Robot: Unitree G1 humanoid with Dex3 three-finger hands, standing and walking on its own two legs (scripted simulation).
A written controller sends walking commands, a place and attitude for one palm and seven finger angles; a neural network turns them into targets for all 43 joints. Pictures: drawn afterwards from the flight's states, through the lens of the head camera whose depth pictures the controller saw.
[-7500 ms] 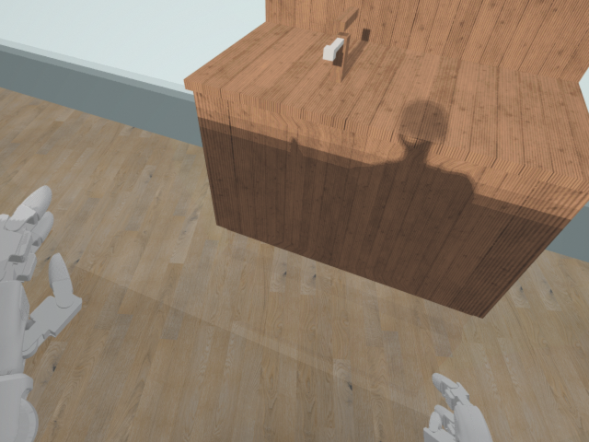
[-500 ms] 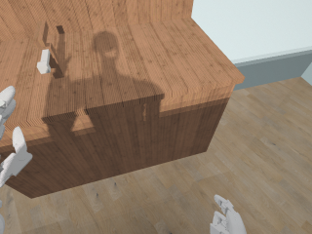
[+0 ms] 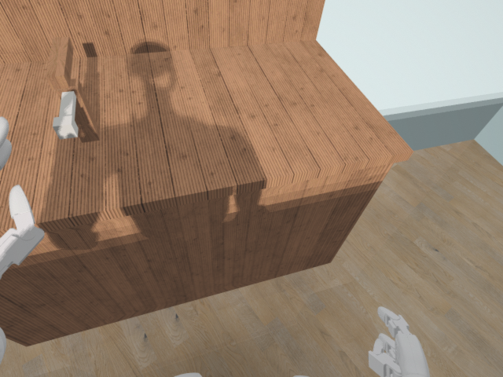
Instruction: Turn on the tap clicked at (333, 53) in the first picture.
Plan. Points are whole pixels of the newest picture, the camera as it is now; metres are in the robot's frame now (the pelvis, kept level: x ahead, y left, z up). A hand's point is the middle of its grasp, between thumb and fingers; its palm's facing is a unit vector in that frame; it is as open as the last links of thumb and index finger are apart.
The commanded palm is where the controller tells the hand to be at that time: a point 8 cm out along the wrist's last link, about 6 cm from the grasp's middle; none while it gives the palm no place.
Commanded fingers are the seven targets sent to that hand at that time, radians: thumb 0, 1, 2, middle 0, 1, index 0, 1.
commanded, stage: come to a stop and stand still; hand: left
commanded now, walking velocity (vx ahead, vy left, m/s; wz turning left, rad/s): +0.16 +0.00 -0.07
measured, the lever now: (65, 127) +0.46 +0.35 +0.11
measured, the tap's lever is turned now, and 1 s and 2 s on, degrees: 0 0 0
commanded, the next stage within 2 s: none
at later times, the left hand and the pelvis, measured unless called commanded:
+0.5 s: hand (87, 235) +0.23 +0.20 +0.18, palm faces +0.35 -0.83 -0.43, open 7.4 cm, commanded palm +0.17 +0.26 +0.19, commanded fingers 0.00 0.90 0.90 -0.20 -0.30 -0.20 -0.30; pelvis +0.01 -0.02 +0.01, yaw -1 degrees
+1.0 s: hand out of the picture +0.19 +0.30 +0.18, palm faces +0.43 -0.83 -0.35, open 7.4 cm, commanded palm +0.13 +0.32 +0.19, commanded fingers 0.00 0.90 0.90 -0.20 -0.30 -0.20 -0.30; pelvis -0.04 +0.04 +0.01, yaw -2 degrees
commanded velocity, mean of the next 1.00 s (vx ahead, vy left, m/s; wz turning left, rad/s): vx -0.03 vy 0.01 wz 0.00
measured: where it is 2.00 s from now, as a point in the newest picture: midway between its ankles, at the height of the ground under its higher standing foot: outside the picture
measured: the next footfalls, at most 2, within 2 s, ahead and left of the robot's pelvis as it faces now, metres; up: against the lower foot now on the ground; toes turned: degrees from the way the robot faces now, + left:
right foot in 0.26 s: +0.09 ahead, -0.09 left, +0.00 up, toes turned +5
left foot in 0.56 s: +0.06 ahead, +0.11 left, +0.00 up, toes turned +5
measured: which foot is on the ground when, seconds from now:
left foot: down 0.00-0.30, up 0.32-0.54, down 0.56-1.00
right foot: up 0.00-0.24, down 0.26-1.00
